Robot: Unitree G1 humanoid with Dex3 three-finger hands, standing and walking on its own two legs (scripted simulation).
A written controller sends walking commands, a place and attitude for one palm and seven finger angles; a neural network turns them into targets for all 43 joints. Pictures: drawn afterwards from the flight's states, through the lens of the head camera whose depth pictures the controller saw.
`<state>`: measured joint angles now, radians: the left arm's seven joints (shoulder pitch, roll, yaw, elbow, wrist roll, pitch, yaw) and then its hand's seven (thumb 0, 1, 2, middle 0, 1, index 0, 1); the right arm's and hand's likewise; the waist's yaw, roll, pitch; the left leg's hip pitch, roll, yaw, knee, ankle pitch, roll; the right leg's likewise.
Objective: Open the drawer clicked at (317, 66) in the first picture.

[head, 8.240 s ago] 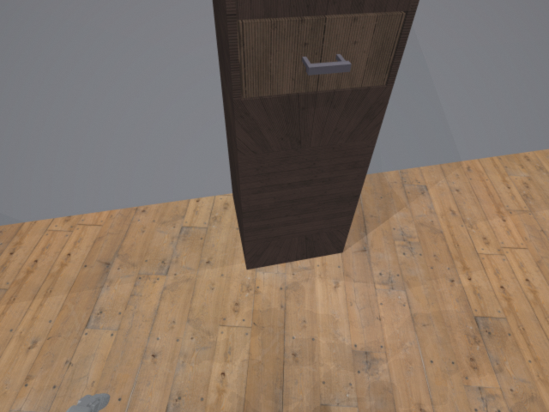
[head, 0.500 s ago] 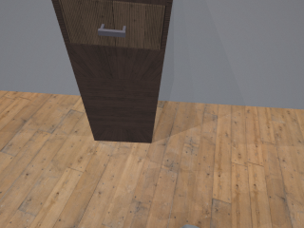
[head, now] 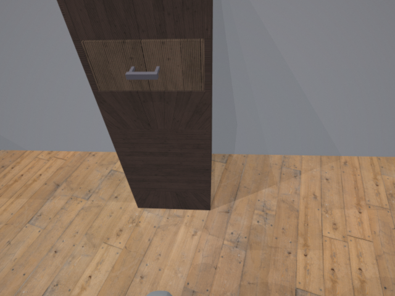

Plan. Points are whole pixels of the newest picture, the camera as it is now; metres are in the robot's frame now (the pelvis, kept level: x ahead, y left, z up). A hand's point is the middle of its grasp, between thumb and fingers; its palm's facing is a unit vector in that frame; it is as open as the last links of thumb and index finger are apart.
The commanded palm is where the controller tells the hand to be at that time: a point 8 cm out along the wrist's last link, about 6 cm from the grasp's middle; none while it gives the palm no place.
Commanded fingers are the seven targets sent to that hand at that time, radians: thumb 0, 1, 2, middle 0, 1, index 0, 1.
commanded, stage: take the last steps up to it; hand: left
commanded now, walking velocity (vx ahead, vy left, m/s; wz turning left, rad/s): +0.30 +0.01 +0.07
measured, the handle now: (143, 72) +0.75 +0.21 +0.12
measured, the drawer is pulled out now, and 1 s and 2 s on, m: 0.00 0.00 0.00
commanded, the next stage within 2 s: come to a stop and stand still in 0.46 s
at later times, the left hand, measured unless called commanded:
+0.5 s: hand out of the picture +0.12 +0.24 -0.19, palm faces +0.10 -0.98 -0.16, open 7.4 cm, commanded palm none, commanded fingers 0.00 0.90 0.90 -0.20 -0.30 -0.20 -0.30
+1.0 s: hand (123, 252) +0.28 +0.23 -0.18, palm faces +0.06 -0.97 -0.23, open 7.3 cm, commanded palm none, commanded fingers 0.00 0.90 0.90 -0.20 -0.30 -0.20 -0.30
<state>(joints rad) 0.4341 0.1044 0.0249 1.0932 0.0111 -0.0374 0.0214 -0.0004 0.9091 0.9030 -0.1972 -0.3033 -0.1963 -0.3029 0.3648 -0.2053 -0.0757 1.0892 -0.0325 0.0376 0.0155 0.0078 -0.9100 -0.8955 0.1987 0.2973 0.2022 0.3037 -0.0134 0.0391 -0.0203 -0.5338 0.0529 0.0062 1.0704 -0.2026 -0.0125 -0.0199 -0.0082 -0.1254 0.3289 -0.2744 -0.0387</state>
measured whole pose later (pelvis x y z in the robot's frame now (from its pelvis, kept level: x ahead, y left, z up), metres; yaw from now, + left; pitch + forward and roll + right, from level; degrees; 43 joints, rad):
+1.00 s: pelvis +0.20 +0.05 -0.02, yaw +2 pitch -1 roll +0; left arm 0.12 0.13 0.05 0.99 0.02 0.02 0.05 -0.01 0.92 0.90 -0.20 -0.30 -0.20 -0.30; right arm 0.26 -0.15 -0.06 1.07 -0.01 0.06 -0.02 0.00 -0.91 -0.90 0.20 0.30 0.20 0.30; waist -0.02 0.03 0.11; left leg -0.34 0.01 0.03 0.94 -0.54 -0.02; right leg -0.37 -0.07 -0.11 0.56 -0.16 -0.02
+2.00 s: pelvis +0.17 +0.02 -0.01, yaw +1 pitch -2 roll +0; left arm 0.31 0.09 0.01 1.16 0.00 0.00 0.04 0.00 0.91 0.90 -0.20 -0.30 -0.20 -0.30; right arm 0.30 -0.12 -0.01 1.16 -0.01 0.01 -0.04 0.00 -0.91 -0.90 0.20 0.30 0.20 0.30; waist 0.00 0.03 0.03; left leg -0.12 0.08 0.01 0.40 -0.25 -0.07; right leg -0.14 0.05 -0.10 0.41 -0.25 -0.08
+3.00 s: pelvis +0.19 +0.05 -0.02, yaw +0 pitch +1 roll +1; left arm 0.36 0.11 0.02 1.12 0.03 -0.01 0.01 0.00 0.91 0.90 -0.20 -0.30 -0.19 -0.30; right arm 0.35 -0.14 -0.01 1.10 -0.03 -0.02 -0.03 0.00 -0.91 -0.90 0.20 0.30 0.20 0.30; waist 0.00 0.01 0.01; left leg -0.19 0.01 0.07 0.55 -0.37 0.01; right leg -0.24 0.00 -0.06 0.60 -0.37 -0.04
